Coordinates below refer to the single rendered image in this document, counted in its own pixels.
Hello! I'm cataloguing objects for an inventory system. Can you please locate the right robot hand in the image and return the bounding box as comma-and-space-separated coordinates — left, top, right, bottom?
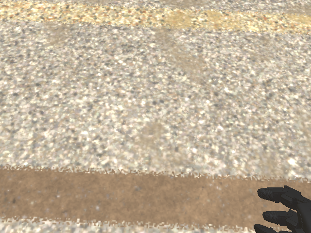
254, 185, 311, 233

